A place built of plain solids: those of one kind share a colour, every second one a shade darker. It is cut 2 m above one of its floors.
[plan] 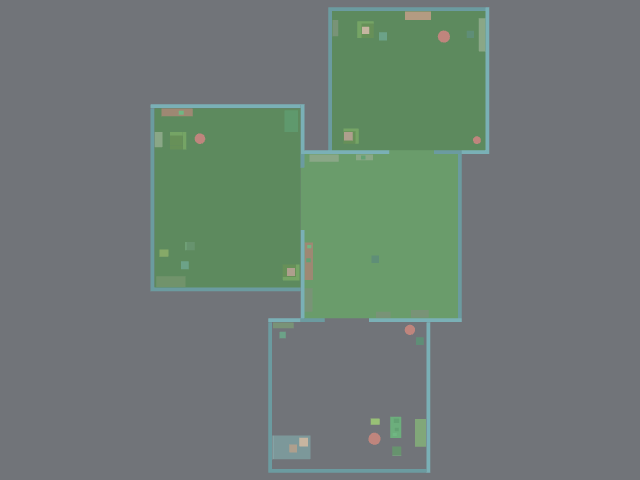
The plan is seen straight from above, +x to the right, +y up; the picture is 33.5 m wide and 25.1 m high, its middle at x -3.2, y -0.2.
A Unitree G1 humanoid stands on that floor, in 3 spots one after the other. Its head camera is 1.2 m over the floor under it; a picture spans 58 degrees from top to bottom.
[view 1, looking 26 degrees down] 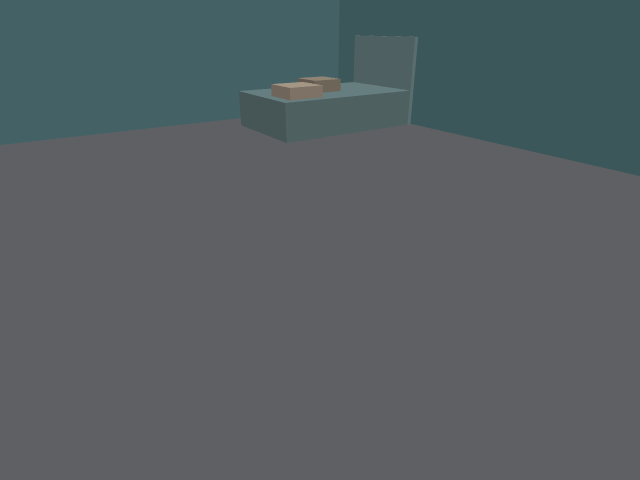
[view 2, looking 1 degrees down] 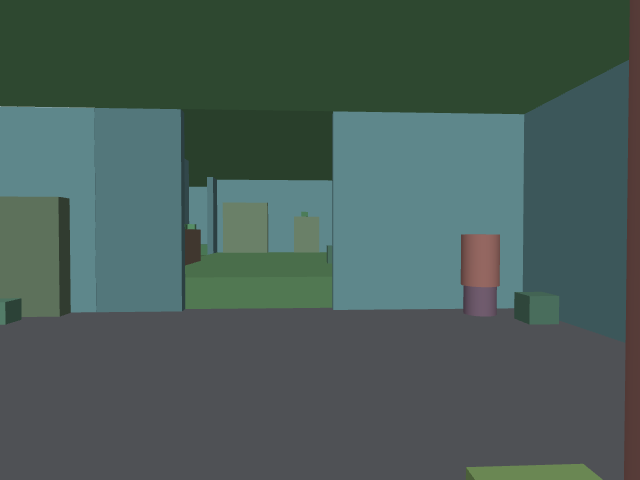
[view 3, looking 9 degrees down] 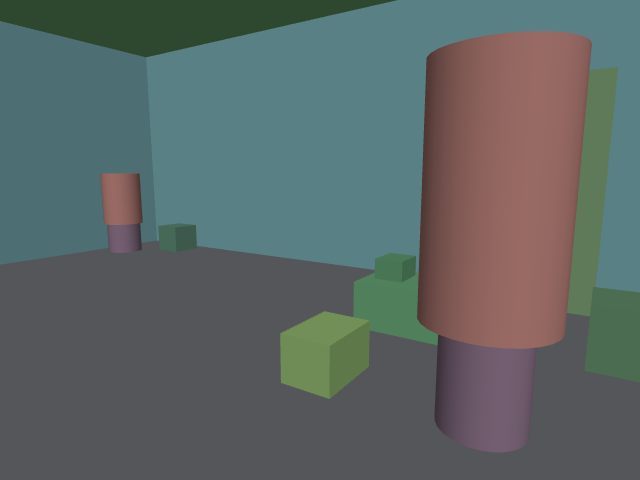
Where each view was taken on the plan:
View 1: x -1.19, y -6.02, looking -124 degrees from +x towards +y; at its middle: ground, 2.74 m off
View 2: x -1.19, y -11.15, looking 87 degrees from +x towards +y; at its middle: wall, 15.47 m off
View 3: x -2.38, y -10.99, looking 33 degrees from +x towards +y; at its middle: wall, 5.73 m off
